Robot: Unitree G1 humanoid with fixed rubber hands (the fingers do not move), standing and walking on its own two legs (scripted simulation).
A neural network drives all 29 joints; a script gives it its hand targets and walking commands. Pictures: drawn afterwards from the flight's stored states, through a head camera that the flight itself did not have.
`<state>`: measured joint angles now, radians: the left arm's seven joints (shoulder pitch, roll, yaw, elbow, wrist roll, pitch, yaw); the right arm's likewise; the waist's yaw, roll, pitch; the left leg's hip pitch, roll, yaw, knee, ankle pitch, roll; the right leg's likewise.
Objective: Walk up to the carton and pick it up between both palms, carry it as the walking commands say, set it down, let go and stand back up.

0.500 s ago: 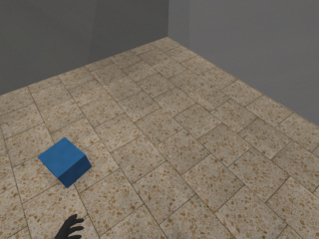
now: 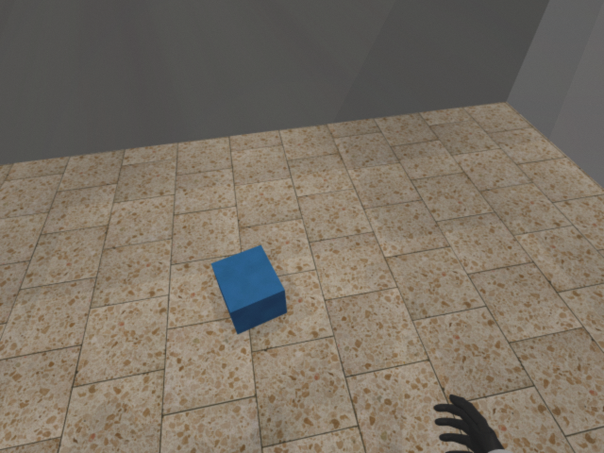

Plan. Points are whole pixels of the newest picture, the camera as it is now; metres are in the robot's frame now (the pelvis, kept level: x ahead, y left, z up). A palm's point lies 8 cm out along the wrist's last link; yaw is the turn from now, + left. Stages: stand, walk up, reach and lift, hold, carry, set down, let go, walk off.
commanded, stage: walk up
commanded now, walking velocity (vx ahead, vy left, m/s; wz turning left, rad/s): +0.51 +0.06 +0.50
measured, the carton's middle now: (249, 288) +0.80 +0.29 -0.70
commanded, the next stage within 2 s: none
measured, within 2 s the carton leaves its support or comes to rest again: neither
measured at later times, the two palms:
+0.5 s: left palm (163, 287) +0.42 +0.31 -0.11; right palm out of the picture +0.16 -0.18 -0.11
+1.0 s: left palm (111, 356) +0.29 +0.36 -0.12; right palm (374, 244) +0.57 -0.09 -0.13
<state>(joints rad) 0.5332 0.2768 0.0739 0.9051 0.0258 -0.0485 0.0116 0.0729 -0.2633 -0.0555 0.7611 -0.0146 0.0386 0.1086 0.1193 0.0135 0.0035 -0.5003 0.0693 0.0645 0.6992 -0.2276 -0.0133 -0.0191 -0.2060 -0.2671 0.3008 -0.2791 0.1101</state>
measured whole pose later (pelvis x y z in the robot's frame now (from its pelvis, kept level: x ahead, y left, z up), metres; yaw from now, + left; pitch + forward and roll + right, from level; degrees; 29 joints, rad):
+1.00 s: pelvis +0.39 +0.10 +0.00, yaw +17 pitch +0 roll +2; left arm 0.35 0.24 0.08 0.97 0.03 0.00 0.03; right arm 0.11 -0.24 -0.05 0.92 -0.03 0.07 0.03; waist 0.06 -0.01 0.06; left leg -0.45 0.05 0.05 0.75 -0.32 -0.04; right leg -0.26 -0.12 -0.14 0.46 -0.19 0.01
